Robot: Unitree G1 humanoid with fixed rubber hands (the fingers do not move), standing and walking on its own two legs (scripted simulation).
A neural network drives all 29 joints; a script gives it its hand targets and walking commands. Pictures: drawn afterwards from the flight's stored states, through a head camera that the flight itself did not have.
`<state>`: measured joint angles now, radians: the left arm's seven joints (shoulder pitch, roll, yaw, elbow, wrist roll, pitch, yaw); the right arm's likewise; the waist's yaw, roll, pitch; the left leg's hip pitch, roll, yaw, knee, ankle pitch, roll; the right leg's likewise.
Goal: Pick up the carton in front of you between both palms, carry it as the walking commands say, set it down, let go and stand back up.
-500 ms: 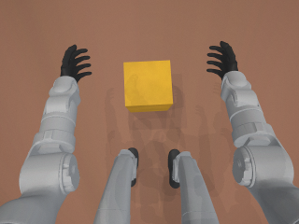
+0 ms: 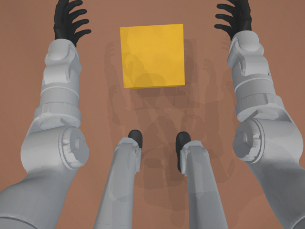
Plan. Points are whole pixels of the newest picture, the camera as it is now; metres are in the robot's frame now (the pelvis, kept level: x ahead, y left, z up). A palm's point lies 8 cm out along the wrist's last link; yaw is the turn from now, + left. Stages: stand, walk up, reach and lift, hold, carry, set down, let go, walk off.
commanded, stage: reach and lift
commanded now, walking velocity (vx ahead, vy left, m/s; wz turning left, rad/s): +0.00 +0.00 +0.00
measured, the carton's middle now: (153, 62) +0.50 +0.04 -0.48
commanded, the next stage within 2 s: none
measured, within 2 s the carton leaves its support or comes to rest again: leaves its support in 1.52 s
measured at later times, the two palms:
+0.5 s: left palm (99, 60) +0.48 +0.22 -0.37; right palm (207, 54) +0.52 -0.15 -0.37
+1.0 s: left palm (106, 62) +0.49 +0.21 -0.41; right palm (201, 59) +0.51 -0.14 -0.41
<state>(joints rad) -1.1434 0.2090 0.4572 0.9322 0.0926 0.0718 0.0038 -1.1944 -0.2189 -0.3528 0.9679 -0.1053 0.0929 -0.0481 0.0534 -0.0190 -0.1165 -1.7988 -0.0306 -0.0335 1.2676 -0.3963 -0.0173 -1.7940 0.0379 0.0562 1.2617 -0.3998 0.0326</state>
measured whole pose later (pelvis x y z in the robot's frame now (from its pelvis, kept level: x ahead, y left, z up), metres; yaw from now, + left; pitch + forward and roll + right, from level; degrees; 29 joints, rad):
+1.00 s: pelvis -0.05 +0.00 -0.24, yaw +0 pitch +37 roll +0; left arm -1.49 0.37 0.13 1.17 -0.21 0.04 0.10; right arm -1.50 -0.34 -0.06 1.14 0.20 0.06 -0.13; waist 0.04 -0.01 0.38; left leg -2.27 -0.03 -0.02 2.21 -0.59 -0.02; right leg -2.26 0.06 0.04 2.21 -0.60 0.05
